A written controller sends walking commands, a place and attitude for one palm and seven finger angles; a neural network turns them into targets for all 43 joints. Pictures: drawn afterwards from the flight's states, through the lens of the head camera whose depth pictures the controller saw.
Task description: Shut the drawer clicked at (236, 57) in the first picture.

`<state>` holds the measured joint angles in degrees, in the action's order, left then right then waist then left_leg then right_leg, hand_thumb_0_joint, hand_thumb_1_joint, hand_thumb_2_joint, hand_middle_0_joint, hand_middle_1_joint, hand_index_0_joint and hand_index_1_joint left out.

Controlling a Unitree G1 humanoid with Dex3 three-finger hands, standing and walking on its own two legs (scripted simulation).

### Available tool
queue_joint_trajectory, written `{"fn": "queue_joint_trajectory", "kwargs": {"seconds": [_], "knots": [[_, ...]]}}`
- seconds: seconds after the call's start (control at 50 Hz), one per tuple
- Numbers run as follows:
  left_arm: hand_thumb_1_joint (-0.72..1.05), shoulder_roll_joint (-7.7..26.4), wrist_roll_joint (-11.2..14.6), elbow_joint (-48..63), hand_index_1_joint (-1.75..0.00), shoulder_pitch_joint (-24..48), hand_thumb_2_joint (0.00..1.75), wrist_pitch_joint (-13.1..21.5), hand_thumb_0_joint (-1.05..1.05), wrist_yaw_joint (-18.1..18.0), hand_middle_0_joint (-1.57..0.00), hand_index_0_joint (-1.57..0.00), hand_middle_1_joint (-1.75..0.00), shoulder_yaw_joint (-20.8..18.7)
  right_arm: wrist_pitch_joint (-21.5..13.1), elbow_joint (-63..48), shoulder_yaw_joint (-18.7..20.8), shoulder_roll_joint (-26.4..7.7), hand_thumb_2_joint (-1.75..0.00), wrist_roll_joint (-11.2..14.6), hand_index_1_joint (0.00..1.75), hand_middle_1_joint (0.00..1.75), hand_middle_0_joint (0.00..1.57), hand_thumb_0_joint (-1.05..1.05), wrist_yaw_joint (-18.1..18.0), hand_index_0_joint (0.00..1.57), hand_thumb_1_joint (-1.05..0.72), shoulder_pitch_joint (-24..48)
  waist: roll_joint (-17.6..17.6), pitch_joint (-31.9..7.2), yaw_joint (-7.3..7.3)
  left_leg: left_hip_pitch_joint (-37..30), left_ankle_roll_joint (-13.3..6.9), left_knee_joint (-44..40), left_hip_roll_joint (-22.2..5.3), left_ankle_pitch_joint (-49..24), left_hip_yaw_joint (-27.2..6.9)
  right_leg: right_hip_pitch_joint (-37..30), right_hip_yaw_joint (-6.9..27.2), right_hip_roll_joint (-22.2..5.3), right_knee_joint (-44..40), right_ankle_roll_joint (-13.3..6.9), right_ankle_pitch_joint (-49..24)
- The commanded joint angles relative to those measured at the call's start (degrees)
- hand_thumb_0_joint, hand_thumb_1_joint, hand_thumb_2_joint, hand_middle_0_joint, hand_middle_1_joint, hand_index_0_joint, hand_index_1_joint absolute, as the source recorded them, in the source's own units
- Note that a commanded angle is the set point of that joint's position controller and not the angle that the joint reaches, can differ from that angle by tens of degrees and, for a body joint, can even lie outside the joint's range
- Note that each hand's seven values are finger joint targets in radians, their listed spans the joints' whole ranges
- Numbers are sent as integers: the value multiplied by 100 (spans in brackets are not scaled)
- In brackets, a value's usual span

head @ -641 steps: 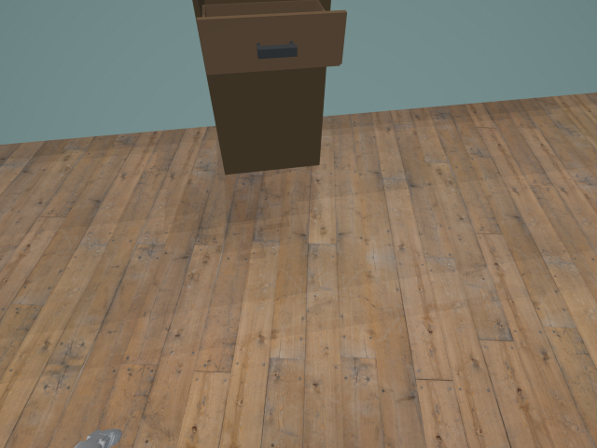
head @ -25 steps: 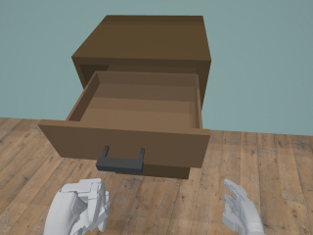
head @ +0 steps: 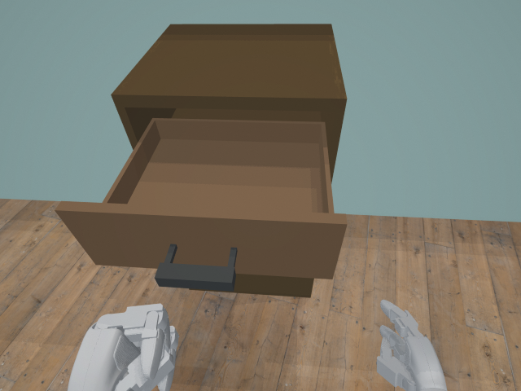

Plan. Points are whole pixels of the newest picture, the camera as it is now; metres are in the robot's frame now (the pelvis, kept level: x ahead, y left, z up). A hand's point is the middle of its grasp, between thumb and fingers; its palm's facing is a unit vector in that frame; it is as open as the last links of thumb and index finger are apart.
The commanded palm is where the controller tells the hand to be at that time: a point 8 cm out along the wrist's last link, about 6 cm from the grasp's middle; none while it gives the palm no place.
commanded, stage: bring the fist close to the handle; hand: left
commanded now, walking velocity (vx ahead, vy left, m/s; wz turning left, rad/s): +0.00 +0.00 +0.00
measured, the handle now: (199, 264) +0.31 +0.13 +0.04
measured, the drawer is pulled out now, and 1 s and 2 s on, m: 0.30 0.30 0.27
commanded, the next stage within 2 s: push the drawer shut in 1.32 s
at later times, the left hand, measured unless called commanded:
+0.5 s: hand (200, 340) +0.18 +0.09 +0.08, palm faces -0.01 -1.00 -0.02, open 3.3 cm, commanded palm +0.14 +0.15 +0.08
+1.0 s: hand (216, 327) +0.21 +0.08 +0.03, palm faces -0.01 -1.00 -0.01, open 3.3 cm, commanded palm +0.18 +0.14 +0.04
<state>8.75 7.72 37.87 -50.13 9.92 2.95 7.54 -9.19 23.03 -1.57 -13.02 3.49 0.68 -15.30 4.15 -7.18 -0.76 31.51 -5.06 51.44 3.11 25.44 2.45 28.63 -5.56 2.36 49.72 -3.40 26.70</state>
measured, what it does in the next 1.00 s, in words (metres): stands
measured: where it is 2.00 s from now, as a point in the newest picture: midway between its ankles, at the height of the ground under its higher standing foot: outside the picture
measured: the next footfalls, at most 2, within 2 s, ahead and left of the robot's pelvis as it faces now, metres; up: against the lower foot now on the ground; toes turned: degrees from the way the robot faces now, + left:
none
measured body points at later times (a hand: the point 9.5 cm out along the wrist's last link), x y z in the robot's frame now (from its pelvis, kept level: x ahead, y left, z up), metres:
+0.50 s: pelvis +0.00 -0.02 -0.01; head +0.03 -0.04 +0.44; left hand +0.17 +0.15 +0.08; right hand +0.18 -0.25 -0.08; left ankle +0.01 +0.06 -0.69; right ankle -0.01 -0.08 -0.69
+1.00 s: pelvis +0.00 -0.02 -0.03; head +0.06 -0.03 +0.42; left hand +0.21 +0.14 +0.04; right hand +0.19 -0.25 -0.11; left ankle +0.01 +0.06 -0.69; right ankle -0.01 -0.08 -0.69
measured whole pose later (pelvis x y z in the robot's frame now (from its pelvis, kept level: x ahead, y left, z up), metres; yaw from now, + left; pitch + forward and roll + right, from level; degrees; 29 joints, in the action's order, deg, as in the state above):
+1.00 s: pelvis +0.00 -0.02 -0.03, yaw -1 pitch +15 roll +0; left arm 6.9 6.1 12.0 -31.0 21.5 -0.3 6.5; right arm -4.2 24.1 -1.3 -13.4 1.4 1.3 -13.9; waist 2.0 -9.3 1.1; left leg 47.0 -3.2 61.9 1.7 29.8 2.5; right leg 44.6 -6.2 3.2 60.8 -5.5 31.4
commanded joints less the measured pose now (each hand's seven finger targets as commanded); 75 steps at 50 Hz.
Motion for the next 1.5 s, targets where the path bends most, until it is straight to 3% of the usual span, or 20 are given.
{"fn": "queue_joint_trajectory", "kwargs": {"seconds": [0.0, 0.04, 0.06, 0.18, 0.3, 0.4, 0.58, 0.68, 0.76, 0.78, 0.86, 0.88, 0.96, 0.98, 1.08, 1.2, 1.26, 1.34, 1.4, 1.48], "knots": [[90, 113, 19, 921, -160, -224, 90, 414, 0, 8, -140, -140, -160, -78, -310, -1021, 261, -568, -90, -17, 30, 30, 20, 0, -39, 20, -90, 647, -596, 48, 65, -209, 247, -862, -361, -1028, -690, 217, 227, -119, -761, 180, -875], [90, 163, -4, 896, -160, -8, 90, 470, 0, 9, -140, -140, -160, -55, -277, -1069, 250, -584, -90, -40, 30, 30, 20, 0, -46, 20, -90, 648, -551, -6, 99, -107, 224, -784, -320, -888, -652, 258, 308, -136, -764, 189, -780], [90, 356, -20, 795, -160, 3, 90, 475, 0, -30, -140, -140, -160, -292, -250, -1026, 273, -575, -90, -41, 30, 30, 20, 0, -61, 20, -90, 641, -495, 4, 41, -43, 229, -759, -319, -852, -634, 233, 352, -127, -785, 166, -729], [90, 240, 74, 560, -160, 508, 90, 759, 0, -74, -140, -140, -160, -276, -253, -1051, 229, -601, -90, -57, 30, 30, 20, 0, -72, 20, -90, 544, -324, -222, 107, 55, 228, -573, -295, -737, -606, 368, 444, -137, -711, 159, -559], [90, 175, 45, 65, -160, 695, 90, 839, 0, -58, -140, -140, -160, -172, -215, -1012, 254, -658, -90, -68, 30, 30, 20, 0, -57, 20, -90, 497, -613, -330, 189, 288, 209, -359, -270, -901, -561, 348, 597, -186, -655, 225, -932], [90, 364, 47, -206, -160, 673, 90, 918, 0, -143, -140, -140, -160, -555, -90, -945, 283, -623, -90, -81, 30, 30, 20, 0, -60, 20, -90, 500, -578, -601, 85, 421, 220, -225, -242, -1125, -490, 124, 758, -229, -574, 269, -1434], [90, 210, 77, -663, -160, 1059, 90, 1376, 0, -104, -140, -140, -160, -410, -54, -825, 304, -671, -90, -130, 30, 30, 20, 0, -31, 20, -90, 447, -556, -761, 242, 704, 239, 97, -229, -1100, -482, 293, 939, -300, -402, 400, -1741], [90, 149, 30, -1014, -160, 1355, 90, 1459, 0, -100, -140, -140, -160, -367, 17, -818, 310, -695, -90, -147, 30, 30, 20, 0, -35, 20, -90, 445, -590, -797, 262, 853, 241, 190, -230, -1091, -490, 440, 897, -282, -257, 366, -1676], [90, 165, -16, -982, -160, 1570, 90, 1558, 0, -213, -140, -140, -160, -346, 33, -810, 326, -687, -90, -172, 30, 30, 20, 0, -19, 20, -90, 396, -442, -1134, 234, 770, 249, 275, -247, -1313, -499, 494, 796, -230, -32, 316, -1861], [90, 34, -26, -1098, -160, 1494, 90, 1550, 0, -232, -140, -140, -160, -248, 53, -820, 321, -669, -90, -181, 30, 30, 20, 0, -5, 20, -90, 388, -522, -1140, 239, 764, 247, 269, -254, -1347, -506, 543, 720, -211, 12, 299, -1892], [90, 175, -117, -1369, -160, 1805, 90, 1588, 0, -334, -140, -140, -160, -376, 128, -781, 335, -689, -90, -205, 30, 30, 20, 0, -1, 20, -90, 409, -756, -1127, 266, 1049, 260, 410, -262, -1199, -515, 635, 822, -220, 88, 325, -1770], [90, 37, -107, -1428, -160, 1687, 90, 1595, 0, -333, -140, -140, -160, -285, 145, -807, 317, -661, -90, -216, 30, 30, 20, 0, 13, 20, -90, 439, -674, -1170, 220, 1082, 266, 423, -245, -1219, -502, 595, 854, -240, 113, 331, -1891], [90, 273, -119, -1167, -160, 1669, 90, 1614, 0, -388, -140, -140, -160, -458, 227, -845, 318, -655, -90, -194, 30, 30, 20, 0, 25, 20, -90, 452, -397, -1394, 127, 953, 265, 380, -246, -1342, -479, 484, 829, -205, 153, 299, -1930], [90, 130, -111, -1067, -160, 1613, 90, 1613, 0, -395, -140, -140, -160, -298, 238, -877, 297, -628, -90, -185, 30, 30, 20, 0, 37, 20, -90, 436, -351, -1425, 158, 846, 258, 348, -248, -1409, -471, 490, 773, -195, 161, 290, -1975], [90, 39, -93, -1229, -160, 1576, 90, 1558, 0, -398, -140, -140, -160, -193, 301, -856, 296, -642, -90, -184, 30, 30, 20, 0, 21, 20, -90, 435, -680, -1066, 290, 1013, 264, 345, -277, -1238, -537, 661, 747, -179, 95, 322, -1838], [90, 192, -96, -1181, -160, 1804, 90, 1639, 0, -365, -140, -140, -160, -279, 301, -876, 292, -666, -90, -192, 30, 30, 20, 0, -3, 20, -90, 475, -535, -1056, 300, 1135, 260, 410, -273, -923, -540, 850, 801, -180, 83, 278, -1242], [90, 255, -68, -1090, -160, 1676, 90, 1680, 0, -378, -140, -140, -160, -373, 292, -880, 306, -660, -90, -183, 30, 30, 20, 0, -9, 20, -90, 476, -429, -1246, 222, 1015, 258, 388, -274, -1060, -529, 783, 750, -145, 126, 252, -1333], [90, 80, -20, -1066, -160, 1772, 90, 1646, 0, -362, -140, -140, -160, -179, 282, -907, 280, -663, -90, -167, 30, 30, 20, 0, -1, 20, -90, 456, -393, -1162, 266, 956, 263, 325, -278, -1027, -565, 871, 644, -130, 128, 229, -1225], [90, 163, -42, -1274, -160, 1799, 90, 1521, 0, -348, -140, -140, -160, -248, 314, -913, 278, -696, -90, -169, 30, 30, 20, 0, -12, 20, -90, 438, -552, -978, 304, 1104, 260, 320, -282, -877, -569, 897, 690, -139, 47, 259, -1087], [90, 168, -116, -1209, -160, 2386, 90, 1504, 0, -427, -140, -140, -160, -191, 293, -904, 250, -722, -90, -206, 30, 30, 20, 0, -27, 20, -90, 416, -345, -1068, 351, 990, 252, 314, -288, -790, -603, 1068, 622, -126, 103, 208, -852]]}}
